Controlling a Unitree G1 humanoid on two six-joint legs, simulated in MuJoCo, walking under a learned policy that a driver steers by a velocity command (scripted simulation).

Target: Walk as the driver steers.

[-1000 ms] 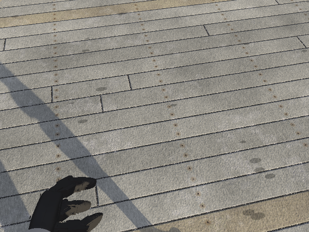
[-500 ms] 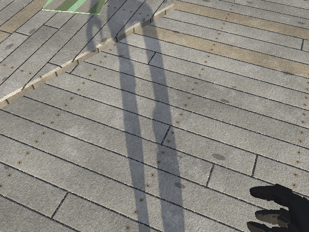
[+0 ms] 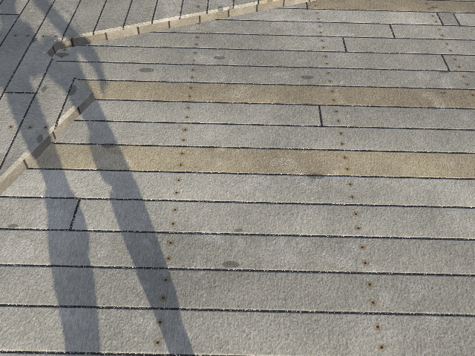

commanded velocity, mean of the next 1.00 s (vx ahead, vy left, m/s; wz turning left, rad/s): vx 1.00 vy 0.00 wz -0.82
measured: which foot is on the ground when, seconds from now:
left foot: up 0.00-0.34, down 0.36-0.82, up 0.84-1.00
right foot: down 0.00-0.36, up 0.38-0.80, down 0.82-1.00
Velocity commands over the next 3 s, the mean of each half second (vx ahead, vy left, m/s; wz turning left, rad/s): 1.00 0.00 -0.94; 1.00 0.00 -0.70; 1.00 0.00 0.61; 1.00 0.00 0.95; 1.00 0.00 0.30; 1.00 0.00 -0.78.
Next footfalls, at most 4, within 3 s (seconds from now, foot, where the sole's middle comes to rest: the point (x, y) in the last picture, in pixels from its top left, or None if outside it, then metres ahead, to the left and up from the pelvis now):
0.36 left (207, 322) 0.57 0.12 -0.73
0.82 right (343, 256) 0.79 -0.28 -0.73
1.28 left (388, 162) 1.20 -0.49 -0.73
1.70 right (464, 115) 1.48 -0.85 -0.73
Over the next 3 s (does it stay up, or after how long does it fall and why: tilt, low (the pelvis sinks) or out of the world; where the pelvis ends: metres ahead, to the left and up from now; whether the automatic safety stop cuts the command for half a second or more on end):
stays up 2.57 -0.68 0.04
